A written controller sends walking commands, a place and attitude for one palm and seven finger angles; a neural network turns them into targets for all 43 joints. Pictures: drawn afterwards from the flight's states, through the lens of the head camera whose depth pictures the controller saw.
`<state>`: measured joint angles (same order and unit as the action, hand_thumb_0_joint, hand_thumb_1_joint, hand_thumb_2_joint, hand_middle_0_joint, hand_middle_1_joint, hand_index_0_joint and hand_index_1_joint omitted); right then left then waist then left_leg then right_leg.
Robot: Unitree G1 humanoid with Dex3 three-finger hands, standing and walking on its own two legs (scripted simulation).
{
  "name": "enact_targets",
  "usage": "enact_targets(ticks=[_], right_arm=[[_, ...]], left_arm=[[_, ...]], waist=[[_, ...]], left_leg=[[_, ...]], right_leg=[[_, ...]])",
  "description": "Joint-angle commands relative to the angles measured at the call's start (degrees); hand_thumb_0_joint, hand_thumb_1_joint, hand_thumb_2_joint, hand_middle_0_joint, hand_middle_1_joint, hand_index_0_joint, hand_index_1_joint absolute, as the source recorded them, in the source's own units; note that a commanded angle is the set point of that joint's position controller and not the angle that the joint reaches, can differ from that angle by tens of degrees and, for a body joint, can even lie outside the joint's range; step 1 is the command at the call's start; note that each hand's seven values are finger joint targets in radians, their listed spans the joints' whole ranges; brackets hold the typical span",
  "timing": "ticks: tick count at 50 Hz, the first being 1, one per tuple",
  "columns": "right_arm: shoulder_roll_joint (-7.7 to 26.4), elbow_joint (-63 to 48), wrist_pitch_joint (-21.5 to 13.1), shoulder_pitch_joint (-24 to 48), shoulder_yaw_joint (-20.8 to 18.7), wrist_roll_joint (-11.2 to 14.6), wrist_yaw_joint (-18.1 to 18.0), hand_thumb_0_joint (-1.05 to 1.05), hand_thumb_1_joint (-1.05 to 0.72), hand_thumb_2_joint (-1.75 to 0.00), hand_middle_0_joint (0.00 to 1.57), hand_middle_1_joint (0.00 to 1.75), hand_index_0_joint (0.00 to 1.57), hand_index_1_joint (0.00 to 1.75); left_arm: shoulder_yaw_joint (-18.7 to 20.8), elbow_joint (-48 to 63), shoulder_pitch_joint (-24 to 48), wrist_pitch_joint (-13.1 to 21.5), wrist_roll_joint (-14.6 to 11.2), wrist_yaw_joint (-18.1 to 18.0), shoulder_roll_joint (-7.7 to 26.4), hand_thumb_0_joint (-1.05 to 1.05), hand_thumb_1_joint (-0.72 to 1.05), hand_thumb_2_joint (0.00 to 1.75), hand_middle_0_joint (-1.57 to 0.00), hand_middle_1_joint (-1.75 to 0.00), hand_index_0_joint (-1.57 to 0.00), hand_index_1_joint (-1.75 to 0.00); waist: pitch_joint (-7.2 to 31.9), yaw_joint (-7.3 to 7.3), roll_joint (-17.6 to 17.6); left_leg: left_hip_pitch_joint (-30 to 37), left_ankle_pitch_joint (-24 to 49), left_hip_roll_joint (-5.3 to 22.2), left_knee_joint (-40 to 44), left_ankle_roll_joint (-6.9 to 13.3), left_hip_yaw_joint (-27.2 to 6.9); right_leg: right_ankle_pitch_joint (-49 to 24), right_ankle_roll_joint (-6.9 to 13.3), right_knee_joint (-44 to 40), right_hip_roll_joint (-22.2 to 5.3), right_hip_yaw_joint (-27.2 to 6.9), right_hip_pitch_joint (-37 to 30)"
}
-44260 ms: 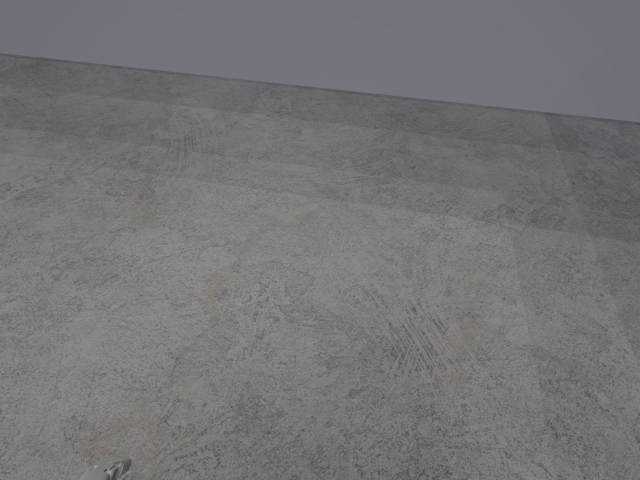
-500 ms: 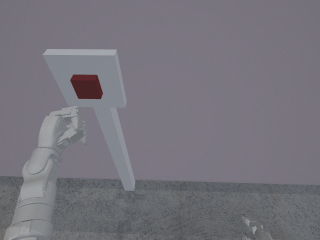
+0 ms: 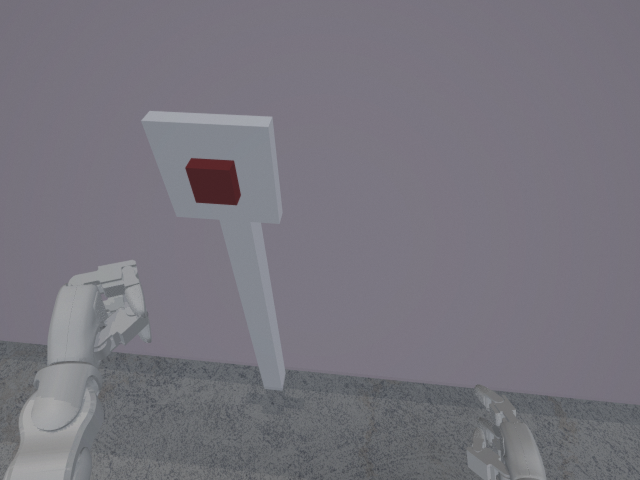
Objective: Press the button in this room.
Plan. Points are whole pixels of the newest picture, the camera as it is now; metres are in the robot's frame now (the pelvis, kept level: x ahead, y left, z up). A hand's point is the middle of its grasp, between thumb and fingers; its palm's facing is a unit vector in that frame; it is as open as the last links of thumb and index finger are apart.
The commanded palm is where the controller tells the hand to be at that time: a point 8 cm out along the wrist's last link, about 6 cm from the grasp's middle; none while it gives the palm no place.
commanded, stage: draw the hand back to the body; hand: left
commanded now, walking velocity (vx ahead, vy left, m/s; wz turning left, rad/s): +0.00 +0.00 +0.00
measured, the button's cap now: (215, 180) +0.51 +0.22 +0.11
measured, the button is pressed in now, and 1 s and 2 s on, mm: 0 0 0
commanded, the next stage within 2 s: step back with the hand held close in 0.78 s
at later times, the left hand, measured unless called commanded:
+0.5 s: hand (90, 338) +0.20 +0.24 +0.16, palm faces +0.39 -0.84 -0.38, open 3.1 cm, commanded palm +0.15 +0.28 +0.18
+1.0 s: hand (75, 332) +0.20 +0.24 +0.17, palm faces +0.42 -0.81 -0.41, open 3.1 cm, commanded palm +0.14 +0.28 +0.18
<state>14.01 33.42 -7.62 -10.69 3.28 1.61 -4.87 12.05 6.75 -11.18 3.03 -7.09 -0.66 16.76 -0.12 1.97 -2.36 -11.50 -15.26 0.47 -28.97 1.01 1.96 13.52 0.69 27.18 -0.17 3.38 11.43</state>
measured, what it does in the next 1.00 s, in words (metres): stands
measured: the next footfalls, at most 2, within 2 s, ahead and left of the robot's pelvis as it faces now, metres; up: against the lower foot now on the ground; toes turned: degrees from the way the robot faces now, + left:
right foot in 1.98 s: -0.23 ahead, -0.10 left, +0.00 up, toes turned -5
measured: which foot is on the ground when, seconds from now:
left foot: down 0.00-1.00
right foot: down 0.00-1.00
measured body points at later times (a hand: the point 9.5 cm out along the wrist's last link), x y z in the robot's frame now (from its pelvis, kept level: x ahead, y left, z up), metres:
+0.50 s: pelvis +0.02 +0.00 +0.01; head -0.01 -0.02 +0.45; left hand +0.17 +0.28 +0.18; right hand +0.21 -0.21 -0.07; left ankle +0.01 +0.11 -0.74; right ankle +0.01 -0.11 -0.74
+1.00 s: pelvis +0.01 +0.00 +0.01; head -0.01 -0.02 +0.45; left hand +0.17 +0.28 +0.20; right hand +0.20 -0.22 -0.08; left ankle +0.01 +0.11 -0.74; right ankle +0.01 -0.11 -0.74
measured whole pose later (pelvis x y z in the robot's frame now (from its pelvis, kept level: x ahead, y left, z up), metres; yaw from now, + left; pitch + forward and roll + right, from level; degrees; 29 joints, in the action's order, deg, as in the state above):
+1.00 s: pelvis +0.01 +0.00 +0.01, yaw +0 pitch -3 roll -1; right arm 13.0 34.4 -4.4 -11.3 2.0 -0.2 -3.7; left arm 18.8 27.2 -29.9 7.1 -2.9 -6.5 19.1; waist -0.2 2.7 -4.1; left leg -7.7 -14.7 1.3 -25.6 0.8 1.8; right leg 11.6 0.8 21.2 0.9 3.5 6.4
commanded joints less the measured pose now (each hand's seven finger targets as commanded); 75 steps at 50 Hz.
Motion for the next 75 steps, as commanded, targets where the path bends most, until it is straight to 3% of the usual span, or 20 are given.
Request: enact_targets(ticks=[1,6,7,10,17,19,25,34,41,45,46,47,48,50,52,57,63,66,71,75], right_arm=[[5.71,-7.42,-2.02,6.4,-2.8,-0.95,-0.46,0.0,-0.9,-0.9,0.2,0.3,0.2,0.3],[5.28,-6.69,-1.77,7.19,-2.81,-1.28,-0.35,0.0,-0.9,-0.9,0.2,0.3,0.2,0.3],[5.48,-6.45,-1.84,7.52,-2.9,-1.48,-0.25,0.0,-0.9,-0.9,0.2,0.3,0.2,0.3],[5.19,-6.55,-1.41,7.45,-2.94,-1.59,0.21,0.0,-0.9,-0.9,0.2,0.3,0.2,0.3],[4.77,-7.41,-0.56,7.74,-3.5,-1.89,0.68,0.0,-0.9,-0.9,0.2,0.3,0.2,0.3],[4.49,-7.79,-0.52,7.75,-3.56,-1.77,0.7,0.0,-0.9,-0.9,0.2,0.3,0.2,0.3],[4.05,-8.07,-1.57,7.11,-3.52,-1.8,0.5,0.0,-0.9,-0.9,0.2,0.3,0.2,0.3],[4.3,-7.35,-1.5,6.73,-3.86,-1.95,-0.1,0.0,-0.9,-0.9,0.2,0.3,0.2,0.3],[3.99,-7.25,-2.3,7.0,-3.58,-2.09,0.07,0.0,-0.9,-0.9,0.2,0.3,0.2,0.3],[4.17,-6.72,-2.12,6.94,-3.7,-2.01,-0.09,0.0,-0.9,-0.9,0.2,0.3,0.2,0.3],[5.85,-9.13,-0.26,5.85,-4.21,-1.75,0.34,0.0,-0.9,-0.9,0.2,0.3,0.2,0.3],[4.97,-8.41,0.72,5.77,-4.22,-1.69,0.31,0.0,-0.9,-0.9,0.2,0.3,0.2,0.3],[4.67,-7.92,1.53,6.31,-4.4,-1.85,0.31,0.0,-0.9,-0.9,0.2,0.3,0.2,0.3],[5.33,-8.7,2.85,6.08,-4.72,-1.82,0.91,0.0,-0.9,-0.9,0.2,0.3,0.2,0.3],[5.81,-9.12,3.65,6.38,-5.18,-1.85,0.93,0.0,-0.9,-0.9,0.2,0.3,0.2,0.3],[5.89,-11.25,5.3,6.36,-6.0,-1.37,0.67,0.0,-0.9,-0.9,0.2,0.3,0.2,0.3],[5.53,-12.66,5.18,5.68,-6.27,-1.03,0.13,0.0,-0.9,-0.9,0.2,0.3,0.2,0.3],[5.9,-12.76,4.56,5.27,-6.37,-1.15,0.19,0.0,-0.9,-0.9,0.2,0.3,0.2,0.3],[6.47,-12.3,3.19,4.23,-6.35,-1.09,0.28,0.0,-0.9,-0.9,0.2,0.3,0.2,0.3],[6.09,-12.1,2.58,3.35,-6.28,-1.4,0.08,0.0,-0.9,-0.9,0.2,0.3,0.2,0.3]], left_arm=[[5.2,19.0,8.28,4.5,1.92,-4.64,10.82,0.0,0.9,0.9,-1.3,-1.5,-1.3,-1.5],[4.52,22.83,4.5,4.66,3.19,-6.07,9.57,0.0,0.9,0.9,-1.3,-1.5,-1.3,-1.5],[4.73,22.39,2.31,4.43,3.23,-6.05,9.66,0.0,0.9,0.9,-1.3,-1.5,-1.3,-1.5],[4.6,23.92,-1.83,4.37,3.38,-6.14,8.44,0.0,0.9,0.9,-1.3,-1.5,-1.3,-1.5],[8.62,27.56,-11.42,4.6,3.41,-6.08,10.22,0.0,0.9,0.9,-1.3,-1.5,-1.3,-1.5],[9.03,30.78,-11.5,4.92,3.53,-6.12,10.48,0.0,0.9,0.9,-1.3,-1.5,-1.3,-1.5],[10.37,34.74,-16.54,5.44,3.67,-6.49,10.76,0.0,0.9,0.9,-1.3,-1.5,-1.3,-1.5],[9.31,31.34,-14.8,5.13,3.91,-6.88,9.58,0.0,0.9,0.9,-1.3,-1.5,-1.3,-1.5],[9.56,34.23,-14.88,5.64,4.09,-7.18,10.12,0.0,0.9,0.9,-1.3,-1.5,-1.3,-1.5],[10.67,32.16,-12.77,5.44,3.96,-7.34,11.18,0.0,0.9,0.9,-1.3,-1.5,-1.3,-1.5],[18.18,35.31,-8.77,7.58,3.46,-7.38,17.45,0.0,0.9,0.9,-1.3,-1.5,-1.3,-1.5],[18.12,33.23,-9.51,8.41,3.75,-7.11,17.18,0.0,0.9,0.9,-1.3,-1.5,-1.3,-1.5],[14.48,28.88,-15.67,7.97,3.91,-6.73,12.61,0.0,0.9,0.9,-1.3,-1.5,-1.3,-1.5],[11.34,28.64,-18.7,7.97,4.06,-6.21,9.65,0.0,0.9,0.9,-1.3,-1.5,-1.3,-1.5],[10.99,30.1,-21.01,8.36,4.11,-6.14,9.5,0.0,0.9,0.9,-1.3,-1.5,-1.3,-1.5],[15.43,36.49,-23.84,9.1,4.21,-7.21,14.54,0.0,0.9,0.9,-1.3,-1.5,-1.3,-1.5],[16.93,39.57,-26.49,10.21,4.34,-8.04,15.25,0.0,0.9,0.9,-1.3,-1.5,-1.3,-1.5],[16.23,38.69,-27.14,10.48,4.69,-8.04,13.89,0.0,0.9,0.9,-1.3,-1.5,-1.3,-1.5],[15.39,37.08,-25.06,11.32,5.46,-8.17,12.42,0.0,0.9,0.9,-1.3,-1.5,-1.3,-1.5],[15.32,36.62,-21.92,11.94,6.07,-8.66,12.83,0.0,0.9,0.9,-1.3,-1.5,-1.3,-1.5]], waist=[[7.37,0.14,-0.72],[5.66,0.31,-2.7],[4.33,0.54,-0.39],[3.61,0.8,-1.45],[2.92,2.03,2.33],[3.61,1.93,-0.76],[2.77,2.17,-1.93],[0.67,1.72,1.93],[2.5,2.08,-2.79],[0.75,1.72,-0.2],[-2.99,-0.58,1.8],[-3.53,-0.63,3.23],[-2.54,-0.94,4.66],[-0.11,-1.36,3.26],[3.08,-1.34,0.79],[10.77,-1.16,1.77],[11.22,-1.14,-2.16],[9.22,-1.15,-3.9],[4.56,-1.88,-2.18],[2.01,-2.38,5.55]], left_leg=[[3.81,6.86,0.39,7.85,0.5,-2.1],[5.9,8.5,0.31,9.2,0.35,-2.24],[5.56,8.57,0.49,9.31,0.45,-2.31],[5.75,10.47,0.51,9.76,0.16,-2.45],[5.03,13.02,0.67,9.28,0.09,-2.11],[5.62,13.28,0.68,9.01,-0.03,-1.91],[5.78,14.67,0.72,8.06,-0.18,-1.84],[5.72,10.41,0.75,8.48,0.41,-1.71],[6.25,12.71,0.41,7.92,0.04,-1.61],[5.72,11.67,0.52,8.2,0.08,-1.61],[0.94,7.58,1.4,6.37,1.35,-2.85],[0.65,5.28,1.0,5.44,1.18,-3.35],[1.92,6.61,1.26,4.8,1.23,-3.09],[1.85,9.06,1.66,4.87,1.09,-2.92],[1.96,12.27,2.25,5.46,1.09,-2.72],[0.42,19.55,3.57,5.48,1.1,-3.78],[-4.42,21.06,5.34,5.9,1.48,-5.37],[-10.55,15.51,6.89,7.7,2.41,-6.29],[-22.52,-6.97,7.75,9.88,3.9,-7.65],[-21.83,-16.71,4.15,3.42,3.31,-6.46]], right_leg=[[-5.52,0.7,-6.65,-0.43,-2.3,-5.54],[-6.08,0.86,-7.71,-0.26,-2.06,-6.51],[-5.88,0.75,-8.44,0.0,-2.0,-6.29],[-7.39,0.78,-7.91,-0.09,-1.78,-7.31],[-9.88,0.63,-8.07,0.27,-1.8,-8.58],[-10.25,0.65,-7.71,0.04,-2.11,-8.71],[-11.52,0.62,-7.74,0.23,-2.08,-7.9],[-6.96,0.34,-9.03,0.01,-2.26,-5.91],[-9.77,0.59,-8.69,-0.16,-2.62,-7.38],[-8.71,0.51,-9.22,0.03,-2.64,-6.41],[-9.43,0.44,-12.79,-2.98,-9.11,-0.41],[-7.29,0.79,-14.29,-4.44,-10.05,0.89],[-8.03,0.85,-14.23,-5.06,-9.52,1.53],[-9.52,0.5,-12.85,-5.03,-8.44,0.98],[-13.06,0.06,-10.65,-4.65,-6.93,-0.46],[-19.6,-0.69,-4.56,-3.45,-4.76,-5.02],[-20.02,-1.1,1.29,-2.3,-4.16,-5.66],[-16.59,-1.31,4.71,-1.47,-4.26,-6.82],[-9.25,-1.05,6.53,-1.82,-6.45,-7.45],[5.14,0.45,-2.57,-5.25,-12.56,1.22]])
